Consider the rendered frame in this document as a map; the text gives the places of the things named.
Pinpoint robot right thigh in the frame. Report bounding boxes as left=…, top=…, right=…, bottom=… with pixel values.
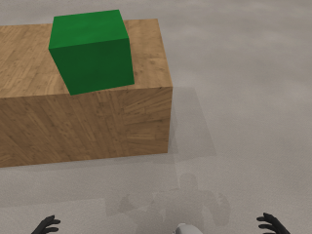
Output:
left=172, top=224, right=203, bottom=234

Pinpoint right robot hand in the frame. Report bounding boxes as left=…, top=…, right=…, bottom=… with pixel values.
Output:
left=256, top=213, right=291, bottom=234

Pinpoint left robot hand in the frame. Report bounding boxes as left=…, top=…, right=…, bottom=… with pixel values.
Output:
left=31, top=214, right=60, bottom=234

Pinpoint carton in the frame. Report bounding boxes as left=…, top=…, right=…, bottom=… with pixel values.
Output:
left=48, top=10, right=135, bottom=96

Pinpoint pedestal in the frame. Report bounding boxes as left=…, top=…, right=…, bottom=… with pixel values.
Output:
left=0, top=19, right=174, bottom=168

